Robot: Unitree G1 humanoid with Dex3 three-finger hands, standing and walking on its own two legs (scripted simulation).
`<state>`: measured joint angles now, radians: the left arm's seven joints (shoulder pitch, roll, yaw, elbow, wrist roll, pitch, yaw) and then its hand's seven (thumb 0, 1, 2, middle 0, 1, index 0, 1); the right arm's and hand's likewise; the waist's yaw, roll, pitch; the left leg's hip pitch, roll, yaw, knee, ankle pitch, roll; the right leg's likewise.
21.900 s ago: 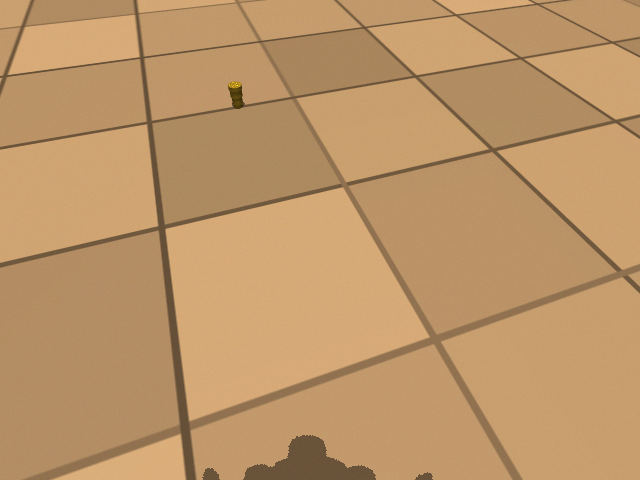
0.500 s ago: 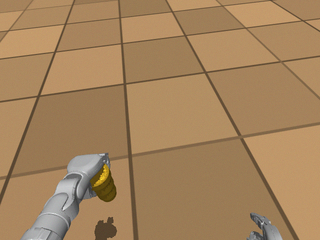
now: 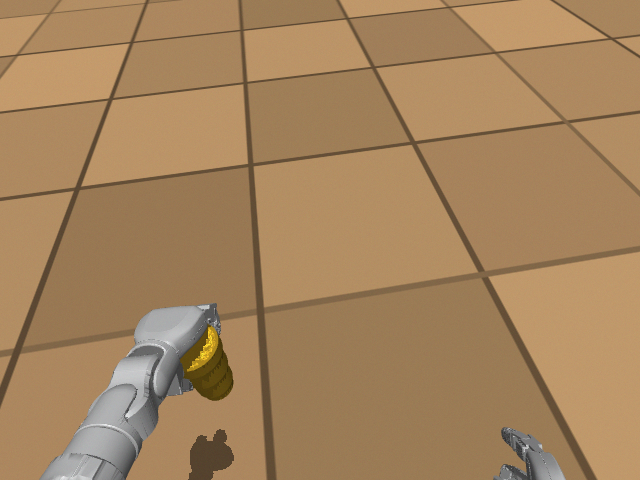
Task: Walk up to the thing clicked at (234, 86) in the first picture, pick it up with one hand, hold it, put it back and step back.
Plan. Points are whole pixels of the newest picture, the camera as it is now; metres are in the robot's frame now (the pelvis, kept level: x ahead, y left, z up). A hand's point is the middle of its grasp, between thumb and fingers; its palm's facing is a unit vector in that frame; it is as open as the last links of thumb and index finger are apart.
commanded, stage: hold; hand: left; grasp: from above
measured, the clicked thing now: (205, 367) +0.30 +0.21 -0.11
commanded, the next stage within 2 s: crouch in 0.06 s
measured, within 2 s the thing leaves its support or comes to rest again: neither
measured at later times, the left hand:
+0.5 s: hand (189, 379) +0.28 +0.23 -0.10, palm faces -0.50 -0.04 -0.87, open 10.4 cm
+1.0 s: hand (225, 389) +0.34 +0.25 -0.34, palm faces -0.45 +0.02 -0.89, open 10.4 cm
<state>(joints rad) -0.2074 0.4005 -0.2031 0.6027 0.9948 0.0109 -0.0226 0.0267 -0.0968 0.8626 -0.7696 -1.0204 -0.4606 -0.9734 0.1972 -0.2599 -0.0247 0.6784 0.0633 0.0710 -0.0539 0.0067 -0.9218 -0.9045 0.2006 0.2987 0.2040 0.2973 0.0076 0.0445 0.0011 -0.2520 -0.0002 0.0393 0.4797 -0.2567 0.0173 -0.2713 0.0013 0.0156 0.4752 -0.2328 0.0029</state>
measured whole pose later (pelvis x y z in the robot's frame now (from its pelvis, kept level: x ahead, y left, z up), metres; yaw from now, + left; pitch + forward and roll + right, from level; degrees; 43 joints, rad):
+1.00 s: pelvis -0.07 +0.01 -0.21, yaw +0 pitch +32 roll -3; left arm -0.72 0.48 -0.04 1.23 1.17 -0.06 0.35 0.03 -0.07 0.89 -0.66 -1.11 -0.41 -0.97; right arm 0.26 -0.25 -0.05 0.74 -0.04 -0.01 -0.01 0.00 -0.91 -0.90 0.20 0.30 0.21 0.30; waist -0.15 0.04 -0.18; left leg -1.60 0.01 0.01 1.64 -0.60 0.04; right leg -1.59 0.00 -0.02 1.59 -0.56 0.01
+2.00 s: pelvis -0.09 +0.00 -0.38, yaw -3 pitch +38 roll -6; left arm -0.95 0.67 0.09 1.43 1.27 -0.17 0.39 0.03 -0.09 0.89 -0.69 -1.07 -0.45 -0.95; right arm 0.20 -0.27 0.02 0.75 -0.12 -0.08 0.13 0.00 -0.93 -0.91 0.20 0.30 0.21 0.30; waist -0.23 0.01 -0.10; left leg -2.18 0.02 -0.05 2.22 -0.70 0.04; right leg -2.15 0.00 -0.08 2.14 -0.65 0.00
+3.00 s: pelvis -0.09 +0.00 -0.45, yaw -6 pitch +34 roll -9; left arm -1.04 0.82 0.11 1.56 1.29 -0.22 0.44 0.03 -0.12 0.89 -0.72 -1.04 -0.49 -0.94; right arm 0.17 -0.30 0.12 0.73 -0.17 -0.11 0.17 0.00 -0.92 -0.90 0.20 0.30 0.21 0.30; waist -0.29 -0.03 0.02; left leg -2.34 0.02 -0.10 2.45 -0.71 0.04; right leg -2.29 0.00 -0.12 2.33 -0.65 0.00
